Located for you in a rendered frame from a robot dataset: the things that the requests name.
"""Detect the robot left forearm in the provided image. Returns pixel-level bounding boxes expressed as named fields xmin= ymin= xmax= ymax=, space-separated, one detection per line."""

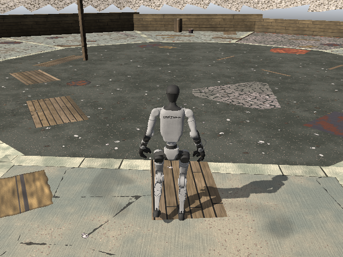
xmin=140 ymin=129 xmax=151 ymax=149

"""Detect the robot right hand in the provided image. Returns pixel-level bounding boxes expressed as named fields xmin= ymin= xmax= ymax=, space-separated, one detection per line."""
xmin=193 ymin=150 xmax=205 ymax=162

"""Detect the left robot foot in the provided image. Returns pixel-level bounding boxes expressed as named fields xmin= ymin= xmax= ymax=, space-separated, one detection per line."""
xmin=153 ymin=209 xmax=161 ymax=217

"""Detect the robot right forearm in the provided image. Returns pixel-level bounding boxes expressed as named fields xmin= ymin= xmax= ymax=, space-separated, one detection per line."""
xmin=193 ymin=130 xmax=204 ymax=152

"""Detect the robot right upper arm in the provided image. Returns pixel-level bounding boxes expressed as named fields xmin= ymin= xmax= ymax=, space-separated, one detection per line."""
xmin=183 ymin=108 xmax=198 ymax=139

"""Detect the robot left upper arm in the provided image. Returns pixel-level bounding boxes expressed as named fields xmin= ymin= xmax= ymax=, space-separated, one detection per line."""
xmin=146 ymin=108 xmax=161 ymax=137

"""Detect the left robot thigh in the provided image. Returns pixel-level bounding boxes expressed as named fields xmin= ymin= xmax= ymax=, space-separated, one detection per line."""
xmin=154 ymin=149 xmax=165 ymax=183

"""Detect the robot left hand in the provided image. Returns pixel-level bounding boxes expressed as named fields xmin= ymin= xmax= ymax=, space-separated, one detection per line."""
xmin=139 ymin=147 xmax=151 ymax=158

